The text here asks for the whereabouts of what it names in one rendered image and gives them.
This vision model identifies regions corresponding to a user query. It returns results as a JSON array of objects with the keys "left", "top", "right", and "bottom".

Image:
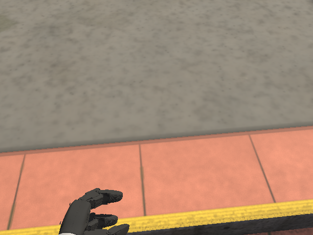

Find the left robot hand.
[{"left": 59, "top": 188, "right": 130, "bottom": 235}]

